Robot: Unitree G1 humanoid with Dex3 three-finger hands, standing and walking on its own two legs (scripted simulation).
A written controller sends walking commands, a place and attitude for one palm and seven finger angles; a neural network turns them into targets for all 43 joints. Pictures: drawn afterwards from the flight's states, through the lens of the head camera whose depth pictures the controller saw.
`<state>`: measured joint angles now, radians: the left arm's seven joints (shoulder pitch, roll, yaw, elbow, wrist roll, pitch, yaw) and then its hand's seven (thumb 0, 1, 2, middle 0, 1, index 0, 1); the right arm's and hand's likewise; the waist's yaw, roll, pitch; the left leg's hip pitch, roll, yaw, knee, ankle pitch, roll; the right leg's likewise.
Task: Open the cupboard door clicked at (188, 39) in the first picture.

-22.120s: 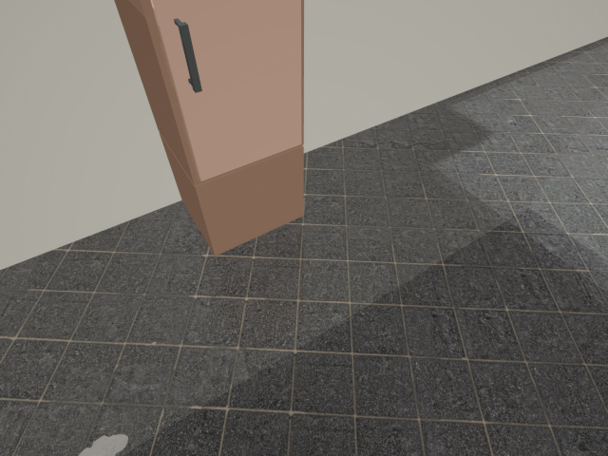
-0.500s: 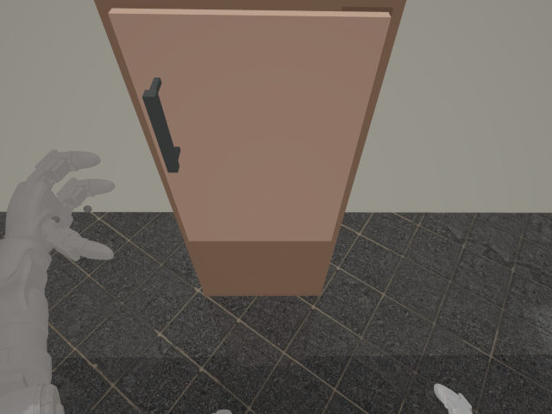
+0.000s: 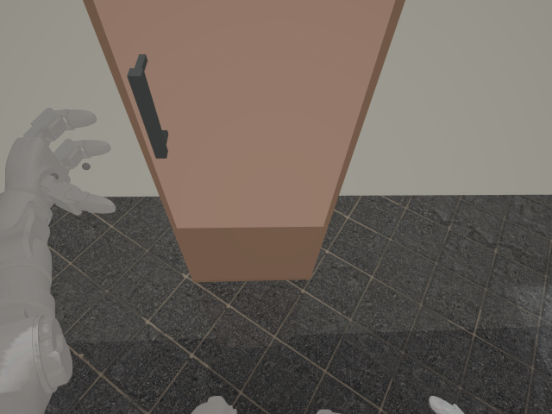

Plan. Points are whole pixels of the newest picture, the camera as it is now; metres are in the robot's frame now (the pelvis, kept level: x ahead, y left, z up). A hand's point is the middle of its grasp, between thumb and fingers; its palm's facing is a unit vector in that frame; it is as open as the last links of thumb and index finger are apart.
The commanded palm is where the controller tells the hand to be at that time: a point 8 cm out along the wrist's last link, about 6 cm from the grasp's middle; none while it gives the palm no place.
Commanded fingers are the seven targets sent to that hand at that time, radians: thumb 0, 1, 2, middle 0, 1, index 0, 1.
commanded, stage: move the hooked fingers beside the handle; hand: left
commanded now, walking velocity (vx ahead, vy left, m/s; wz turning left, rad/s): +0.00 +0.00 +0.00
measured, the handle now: (152, 110) +0.56 +0.21 +0.10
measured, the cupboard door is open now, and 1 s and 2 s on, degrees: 0 0 0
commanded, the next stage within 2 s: slide the fingers in behind the handle in 1.32 s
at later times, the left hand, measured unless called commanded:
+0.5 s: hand (102, 132) +0.49 +0.26 +0.11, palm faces +0.04 -1.00 -0.01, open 14.0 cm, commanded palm +0.47 +0.31 +0.10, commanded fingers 0.00 -0.50 0.30 -0.30 -1.20 -0.30 -1.20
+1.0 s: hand (102, 131) +0.50 +0.27 +0.11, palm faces +0.04 -1.00 +0.00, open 14.0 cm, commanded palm +0.47 +0.31 +0.10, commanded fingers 0.00 -0.50 0.30 -0.30 -1.20 -0.30 -1.20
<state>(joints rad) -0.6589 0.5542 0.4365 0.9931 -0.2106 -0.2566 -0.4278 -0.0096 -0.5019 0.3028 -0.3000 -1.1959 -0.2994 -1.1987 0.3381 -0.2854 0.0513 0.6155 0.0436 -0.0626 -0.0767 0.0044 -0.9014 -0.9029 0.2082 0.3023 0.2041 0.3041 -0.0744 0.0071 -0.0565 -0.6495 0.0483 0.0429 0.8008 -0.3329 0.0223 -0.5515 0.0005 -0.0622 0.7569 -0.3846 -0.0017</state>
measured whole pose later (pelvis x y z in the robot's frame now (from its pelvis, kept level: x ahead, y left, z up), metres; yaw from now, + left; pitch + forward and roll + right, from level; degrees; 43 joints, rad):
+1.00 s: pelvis +0.02 +0.00 -0.01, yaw -2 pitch +17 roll -3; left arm -0.81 0.66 0.50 1.13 -0.15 -0.30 -0.42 -0.01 -0.50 0.30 -0.30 -1.20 -0.30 -1.20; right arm 0.41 -0.28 0.04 0.61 0.02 0.07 -0.05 0.00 -0.90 -0.90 0.21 0.30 0.20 0.30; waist -0.14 0.01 -0.10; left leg -0.79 0.08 0.04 0.88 -0.39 0.02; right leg -0.68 0.03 -0.05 0.80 -0.42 0.00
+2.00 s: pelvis +0.01 +0.00 -0.01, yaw -2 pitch +15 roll -3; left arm -0.82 0.56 0.43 1.11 -0.14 -0.31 -0.32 -0.01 -0.50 0.30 -0.30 -1.20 -0.30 -1.20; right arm 0.41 -0.27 0.04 0.62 0.02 0.05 -0.03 0.00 -0.90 -0.90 0.21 0.30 0.20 0.30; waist -0.14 0.03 -0.10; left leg -0.77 0.07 0.05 0.88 -0.38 0.02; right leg -0.67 0.02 -0.05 0.82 -0.41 0.00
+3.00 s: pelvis +0.01 -0.01 -0.01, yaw -1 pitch +15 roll -2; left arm -0.84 0.47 0.37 1.12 -0.13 -0.32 -0.24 -0.01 -0.50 0.30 -0.28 -1.19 -0.29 -1.20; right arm 0.38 -0.27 0.03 0.64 0.02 0.04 -0.03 0.00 -0.90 -0.90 0.21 0.30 0.20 0.30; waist -0.14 0.02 -0.09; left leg -0.75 0.07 0.03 0.87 -0.37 0.01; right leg -0.66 0.02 -0.06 0.82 -0.42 -0.01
